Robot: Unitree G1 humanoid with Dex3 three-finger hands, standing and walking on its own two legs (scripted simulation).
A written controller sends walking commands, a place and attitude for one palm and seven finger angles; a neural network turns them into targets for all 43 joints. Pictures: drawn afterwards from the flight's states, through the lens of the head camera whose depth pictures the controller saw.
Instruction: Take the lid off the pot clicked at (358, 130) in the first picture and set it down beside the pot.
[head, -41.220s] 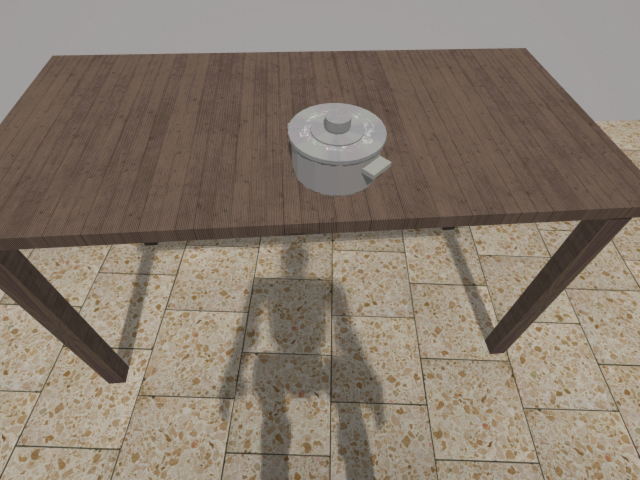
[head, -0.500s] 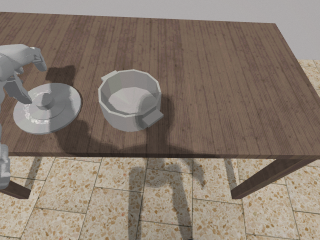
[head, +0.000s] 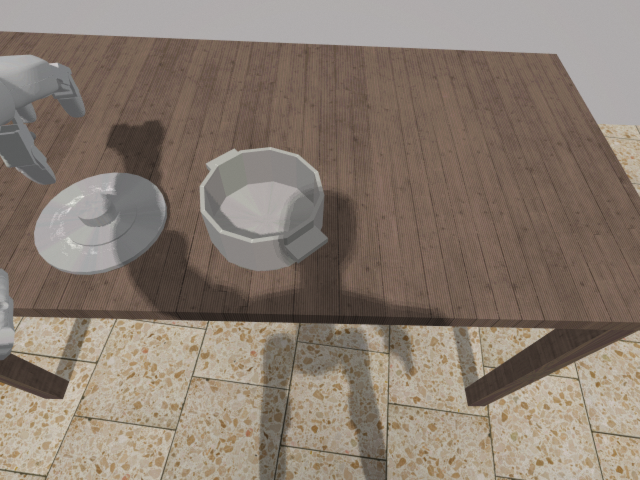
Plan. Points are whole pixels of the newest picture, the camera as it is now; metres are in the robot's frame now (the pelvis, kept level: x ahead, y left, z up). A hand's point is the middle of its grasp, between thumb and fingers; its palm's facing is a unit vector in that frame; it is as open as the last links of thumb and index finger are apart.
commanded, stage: raise the empty hand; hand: left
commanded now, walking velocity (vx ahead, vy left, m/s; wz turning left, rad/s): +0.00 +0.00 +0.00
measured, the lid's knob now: (95, 209) +0.49 +0.30 +0.01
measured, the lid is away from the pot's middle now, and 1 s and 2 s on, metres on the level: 0.24 0.24 0.24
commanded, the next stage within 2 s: draw the hand back to the body in 0.12 s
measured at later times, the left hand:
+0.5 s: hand (19, 144) +0.46 +0.31 +0.16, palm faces -0.35 -0.05 -0.93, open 11.0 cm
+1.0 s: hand (53, 148) +0.41 +0.24 +0.20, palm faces +0.35 -0.89 -0.30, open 10.8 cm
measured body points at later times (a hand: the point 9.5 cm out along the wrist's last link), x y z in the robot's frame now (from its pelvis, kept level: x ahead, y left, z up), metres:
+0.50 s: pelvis +0.01 +0.00 +0.00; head +0.08 +0.00 +0.45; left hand +0.47 +0.31 +0.21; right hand +0.05 -0.27 -0.13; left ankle -0.03 +0.11 -0.73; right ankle -0.01 -0.19 -0.73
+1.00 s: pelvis +0.01 -0.02 +0.01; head +0.03 -0.02 +0.46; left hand +0.39 +0.28 +0.22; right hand +0.15 -0.26 -0.09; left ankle -0.03 +0.11 -0.73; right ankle -0.01 -0.19 -0.73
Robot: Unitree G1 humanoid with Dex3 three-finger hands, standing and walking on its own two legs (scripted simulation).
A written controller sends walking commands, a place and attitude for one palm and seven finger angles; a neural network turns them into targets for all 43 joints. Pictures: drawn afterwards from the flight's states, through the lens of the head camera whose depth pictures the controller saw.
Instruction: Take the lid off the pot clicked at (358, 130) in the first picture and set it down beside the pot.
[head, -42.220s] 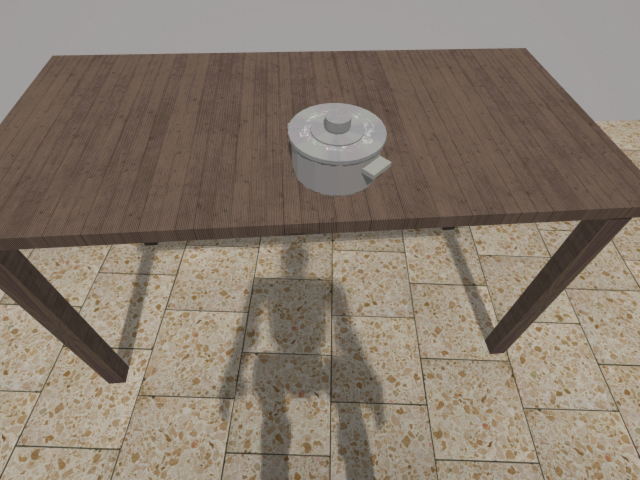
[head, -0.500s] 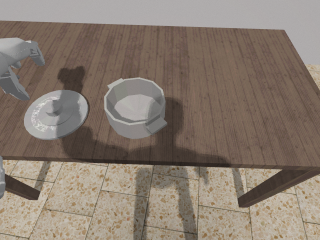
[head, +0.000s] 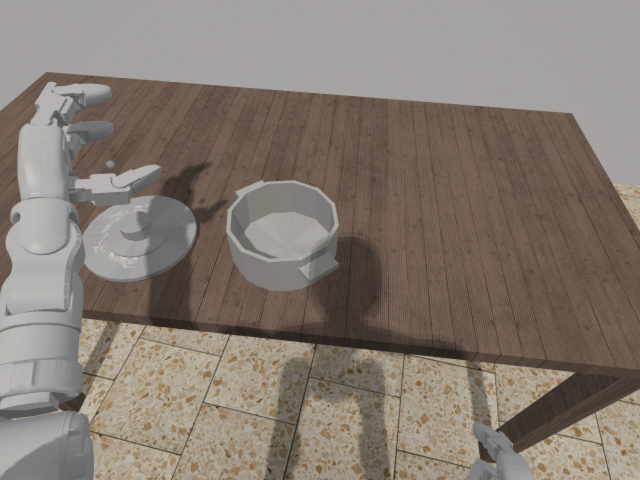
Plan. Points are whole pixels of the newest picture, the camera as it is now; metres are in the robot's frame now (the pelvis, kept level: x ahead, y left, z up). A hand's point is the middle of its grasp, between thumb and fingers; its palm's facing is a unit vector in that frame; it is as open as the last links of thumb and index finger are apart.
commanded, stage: draw the hand back to the body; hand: left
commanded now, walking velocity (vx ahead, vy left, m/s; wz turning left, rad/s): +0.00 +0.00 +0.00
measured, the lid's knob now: (135, 225) +0.48 +0.32 +0.00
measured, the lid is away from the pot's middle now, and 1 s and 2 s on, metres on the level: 0.24 0.24 0.24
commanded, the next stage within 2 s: step back with the hand held close in 1.48 s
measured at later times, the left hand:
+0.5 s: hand (93, 224) +0.31 +0.24 +0.19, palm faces +0.45 -0.85 -0.27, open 8.5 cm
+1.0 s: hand (57, 307) +0.23 +0.24 +0.18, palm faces +0.45 -0.84 -0.31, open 7.4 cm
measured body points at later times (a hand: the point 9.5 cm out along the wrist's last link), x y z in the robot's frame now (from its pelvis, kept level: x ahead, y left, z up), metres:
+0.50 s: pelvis +0.00 -0.03 +0.00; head +0.00 -0.05 +0.45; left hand +0.28 +0.29 +0.21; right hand +0.18 -0.27 -0.10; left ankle -0.04 +0.13 -0.74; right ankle -0.02 -0.17 -0.74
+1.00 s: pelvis -0.01 -0.01 +0.00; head -0.02 -0.03 +0.45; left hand +0.20 +0.28 +0.20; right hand +0.19 -0.23 -0.08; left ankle -0.04 +0.13 -0.74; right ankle -0.02 -0.17 -0.74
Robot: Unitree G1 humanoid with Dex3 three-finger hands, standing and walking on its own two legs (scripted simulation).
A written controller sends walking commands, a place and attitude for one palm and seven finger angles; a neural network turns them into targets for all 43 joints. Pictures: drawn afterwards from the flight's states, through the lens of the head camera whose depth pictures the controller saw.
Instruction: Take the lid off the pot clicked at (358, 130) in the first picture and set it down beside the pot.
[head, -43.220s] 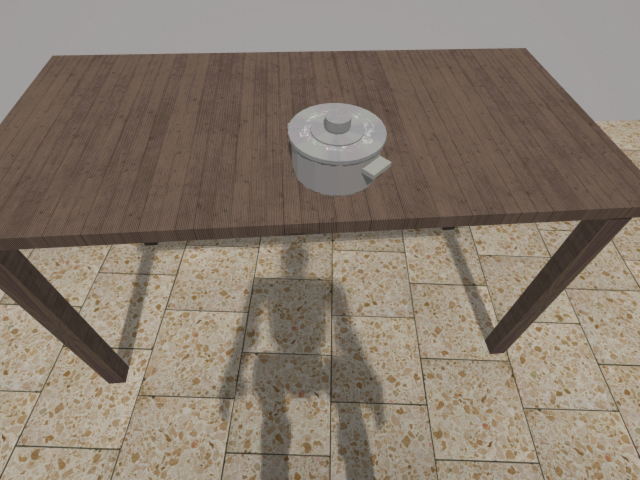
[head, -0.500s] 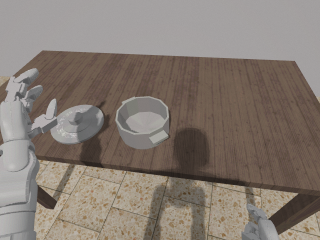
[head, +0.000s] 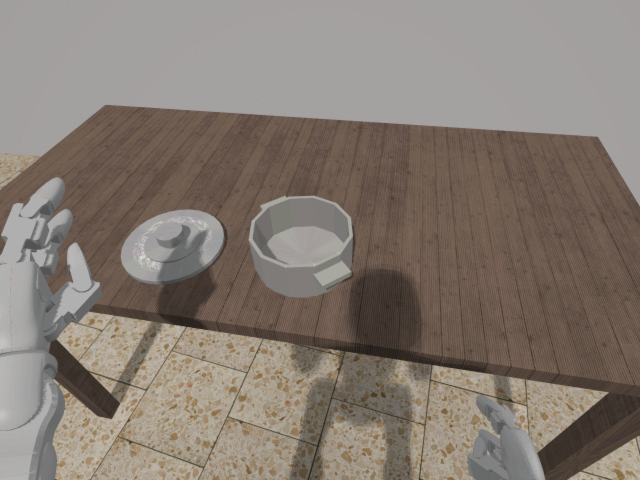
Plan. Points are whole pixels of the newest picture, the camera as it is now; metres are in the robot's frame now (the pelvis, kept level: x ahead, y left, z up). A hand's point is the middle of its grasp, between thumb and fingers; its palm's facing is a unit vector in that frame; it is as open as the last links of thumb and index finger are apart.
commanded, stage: draw the hand back to the body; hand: left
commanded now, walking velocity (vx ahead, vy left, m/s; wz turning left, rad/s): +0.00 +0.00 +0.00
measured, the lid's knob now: (170, 234) +0.49 +0.33 +0.00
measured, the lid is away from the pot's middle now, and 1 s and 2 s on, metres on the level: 0.24 0.24 0.24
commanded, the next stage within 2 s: step back with the hand held close in 0.48 s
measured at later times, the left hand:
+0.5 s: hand (68, 350) +0.18 +0.25 +0.17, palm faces +0.44 -0.82 -0.38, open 7.4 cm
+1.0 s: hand (66, 378) +0.16 +0.25 +0.15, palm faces +0.21 -0.84 -0.50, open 7.4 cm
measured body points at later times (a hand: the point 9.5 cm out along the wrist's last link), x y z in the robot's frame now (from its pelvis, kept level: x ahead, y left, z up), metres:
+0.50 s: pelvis +0.00 +0.01 +0.00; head -0.02 -0.01 +0.45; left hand +0.15 +0.29 +0.19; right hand +0.21 -0.20 -0.08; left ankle -0.03 +0.14 -0.74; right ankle -0.01 -0.15 -0.74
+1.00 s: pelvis -0.04 +0.03 -0.01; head +0.01 +0.05 +0.44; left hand +0.14 +0.29 +0.18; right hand +0.14 -0.22 -0.08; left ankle -0.03 +0.14 -0.74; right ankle -0.01 -0.15 -0.74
